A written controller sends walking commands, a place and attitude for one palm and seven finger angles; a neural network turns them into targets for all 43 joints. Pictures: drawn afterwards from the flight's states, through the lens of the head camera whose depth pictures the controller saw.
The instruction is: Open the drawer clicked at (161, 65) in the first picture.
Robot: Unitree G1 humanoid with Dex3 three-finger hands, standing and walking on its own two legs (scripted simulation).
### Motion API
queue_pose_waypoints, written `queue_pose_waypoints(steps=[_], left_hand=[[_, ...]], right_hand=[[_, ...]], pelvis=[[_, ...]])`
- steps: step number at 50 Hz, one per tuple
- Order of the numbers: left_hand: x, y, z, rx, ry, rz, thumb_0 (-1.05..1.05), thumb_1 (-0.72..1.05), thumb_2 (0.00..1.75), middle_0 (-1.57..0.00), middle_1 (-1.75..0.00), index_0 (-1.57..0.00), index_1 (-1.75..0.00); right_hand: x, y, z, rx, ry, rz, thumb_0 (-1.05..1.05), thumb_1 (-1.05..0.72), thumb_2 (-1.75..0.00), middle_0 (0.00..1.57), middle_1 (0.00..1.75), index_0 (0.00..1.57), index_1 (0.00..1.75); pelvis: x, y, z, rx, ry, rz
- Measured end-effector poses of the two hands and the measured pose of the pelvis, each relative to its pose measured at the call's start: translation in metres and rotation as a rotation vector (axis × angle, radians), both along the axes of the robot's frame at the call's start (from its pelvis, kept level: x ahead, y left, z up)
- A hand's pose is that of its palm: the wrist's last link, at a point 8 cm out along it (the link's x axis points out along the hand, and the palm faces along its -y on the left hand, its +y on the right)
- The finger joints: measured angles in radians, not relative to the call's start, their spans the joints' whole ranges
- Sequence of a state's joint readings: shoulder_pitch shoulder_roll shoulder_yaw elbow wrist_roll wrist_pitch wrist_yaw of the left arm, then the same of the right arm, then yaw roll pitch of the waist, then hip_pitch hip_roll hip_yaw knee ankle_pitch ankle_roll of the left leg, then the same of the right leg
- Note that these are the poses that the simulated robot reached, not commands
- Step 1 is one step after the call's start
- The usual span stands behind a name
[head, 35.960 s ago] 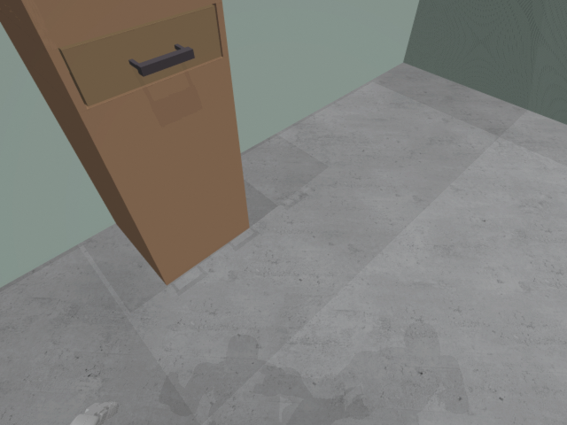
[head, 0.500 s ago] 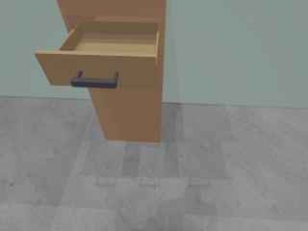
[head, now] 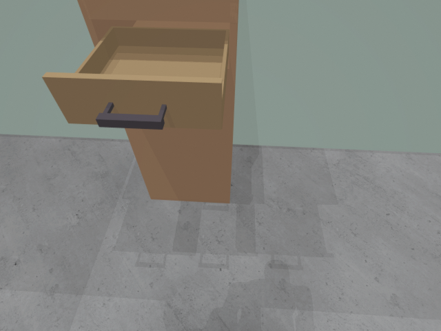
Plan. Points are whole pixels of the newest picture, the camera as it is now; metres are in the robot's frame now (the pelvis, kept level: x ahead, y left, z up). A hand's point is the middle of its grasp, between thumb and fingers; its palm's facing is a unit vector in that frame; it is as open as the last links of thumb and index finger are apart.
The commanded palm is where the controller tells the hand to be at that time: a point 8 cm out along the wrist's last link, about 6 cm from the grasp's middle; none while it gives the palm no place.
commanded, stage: look to check the result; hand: left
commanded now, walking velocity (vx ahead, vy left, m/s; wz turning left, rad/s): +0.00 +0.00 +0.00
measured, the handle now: (133, 114) +0.52 +0.23 +0.10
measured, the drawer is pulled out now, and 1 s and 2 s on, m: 0.30 0.30 0.30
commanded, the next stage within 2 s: stand and wait in 0.06 s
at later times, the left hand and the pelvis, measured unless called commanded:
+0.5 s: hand out of the picture +0.01 +0.16 -0.17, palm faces +0.04 -0.98 -0.20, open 7.4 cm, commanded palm none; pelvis +0.01 -0.01 +0.00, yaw +0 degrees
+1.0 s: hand out of the picture +0.01 +0.16 -0.17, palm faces +0.04 -0.98 -0.20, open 7.4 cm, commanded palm none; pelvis +0.02 -0.01 +0.00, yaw +0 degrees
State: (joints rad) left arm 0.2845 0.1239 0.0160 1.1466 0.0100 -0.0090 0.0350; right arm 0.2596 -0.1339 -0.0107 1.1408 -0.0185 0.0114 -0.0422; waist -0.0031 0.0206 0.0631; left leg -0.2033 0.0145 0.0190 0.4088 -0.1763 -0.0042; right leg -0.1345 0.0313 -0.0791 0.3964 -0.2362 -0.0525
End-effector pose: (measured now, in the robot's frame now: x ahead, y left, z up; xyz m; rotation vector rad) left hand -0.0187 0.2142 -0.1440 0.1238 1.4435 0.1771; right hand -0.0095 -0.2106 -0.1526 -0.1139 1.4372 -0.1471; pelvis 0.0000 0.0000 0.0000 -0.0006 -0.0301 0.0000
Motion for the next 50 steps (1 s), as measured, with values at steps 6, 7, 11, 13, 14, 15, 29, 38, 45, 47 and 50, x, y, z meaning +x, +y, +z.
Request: queue_pose_waypoints(steps=[6, 7, 11, 13, 14, 15, 29, 38, 45, 47, 50], left_hand=[[0.009, 0.0, 0.0, 0.005, -0.013, -0.006, 0.01, 0.9, 0.9, -0.2, -0.3, -0.2, -0.3], [0.01, 0.001, 0.001, 0.006, -0.015, -0.007, 0.01, 0.9, 0.9, -0.2, -0.3, -0.2, -0.3], [0.015, 0.001, 0.001, 0.01, -0.021, -0.009, 0.01, 0.9, 0.9, -0.2, -0.3, -0.2, -0.3], [0.017, 0.0, 0.001, 0.011, -0.023, -0.009, 0.0, 0.9, 0.9, -0.19, -0.3, -0.2, -0.3], [0.018, 0.0, 0.001, 0.012, -0.024, -0.01, 0.0, 0.9, 0.9, -0.19, -0.3, -0.2, -0.3], [0.019, 0.0, 0.001, 0.013, -0.024, -0.01, 0.0, 0.9, 0.9, -0.19, -0.3, -0.2, -0.3], [0.022, -0.004, 0.0, 0.008, -0.021, -0.006, 0.01, 0.9, 0.9, -0.2, -0.3, -0.2, -0.3], [0.023, -0.006, -0.001, 0.002, -0.021, -0.004, 0.01, 0.9, 0.9, -0.2, -0.3, -0.2, -0.3], [0.021, -0.005, 0.0, 0.003, -0.014, -0.006, 0.01, 0.9, 0.9, -0.2, -0.3, -0.2, -0.3], [0.021, -0.004, 0.0, 0.004, -0.012, -0.007, 0.01, 0.9, 0.9, -0.2, -0.3, -0.2, -0.3], [0.021, -0.003, 0.001, 0.006, -0.01, -0.008, 0.01, 0.9, 0.9, -0.2, -0.3, -0.2, -0.3]], right_hand=[[0.003, -0.003, 0.0, -0.001, 0.002, 0.002, 0.0, -0.92, -0.9, 0.2, 0.3, 0.2, 0.3], [0.003, -0.003, 0.0, -0.001, 0.002, 0.002, 0.0, -0.92, -0.9, 0.2, 0.3, 0.2, 0.3], [0.004, -0.004, 0.0, 0.001, 0.006, 0.003, 0.0, -0.91, -0.9, 0.2, 0.3, 0.2, 0.3], [0.005, -0.004, 0.0, 0.002, 0.009, 0.002, 0.0, -0.91, -0.9, 0.2, 0.3, 0.2, 0.3], [0.005, -0.004, 0.0, 0.003, 0.01, 0.002, 0.0, -0.91, -0.9, 0.2, 0.3, 0.2, 0.3], [0.005, -0.004, 0.0, 0.003, 0.011, 0.003, 0.0, -0.91, -0.9, 0.2, 0.3, 0.2, 0.3], [0.012, -0.009, 0.001, -0.005, 0.011, 0.002, 0.0, -0.91, -0.9, 0.2, 0.3, 0.2, 0.3], [0.016, -0.011, 0.002, -0.014, 0.002, 0.007, 0.0, -0.91, -0.9, 0.2, 0.3, 0.2, 0.3], [0.016, -0.01, 0.002, -0.012, 0.005, 0.009, 0.0, -0.92, -0.9, 0.2, 0.3, 0.2, 0.3], [0.016, -0.01, 0.002, -0.011, 0.006, 0.007, 0.0, -0.92, -0.9, 0.2, 0.3, 0.2, 0.3], [0.016, -0.01, 0.002, -0.011, 0.006, 0.005, 0.0, -0.92, -0.9, 0.2, 0.3, 0.2, 0.3]], pelvis=[[0.003, -0.002, 0.0, 0.001, 0.001, 0.001], [0.003, -0.003, 0.0, 0.001, 0.002, 0.001], [0.005, -0.004, 0.0, 0.002, 0.003, 0.002], [0.006, -0.005, 0.0, 0.002, 0.003, 0.002], [0.007, -0.005, 0.0, 0.002, 0.004, 0.002], [0.007, -0.005, 0.0, 0.002, 0.004, 0.002], [0.013, -0.009, 0.0, 0.001, 0.005, 0.003], [0.014, -0.009, 0.001, 0.001, 0.003, 0.003], [0.015, -0.008, 0.001, 0.001, 0.005, 0.002], [0.015, -0.008, 0.001, 0.002, 0.005, 0.001], [0.015, -0.008, 0.001, 0.002, 0.005, -0.001]])
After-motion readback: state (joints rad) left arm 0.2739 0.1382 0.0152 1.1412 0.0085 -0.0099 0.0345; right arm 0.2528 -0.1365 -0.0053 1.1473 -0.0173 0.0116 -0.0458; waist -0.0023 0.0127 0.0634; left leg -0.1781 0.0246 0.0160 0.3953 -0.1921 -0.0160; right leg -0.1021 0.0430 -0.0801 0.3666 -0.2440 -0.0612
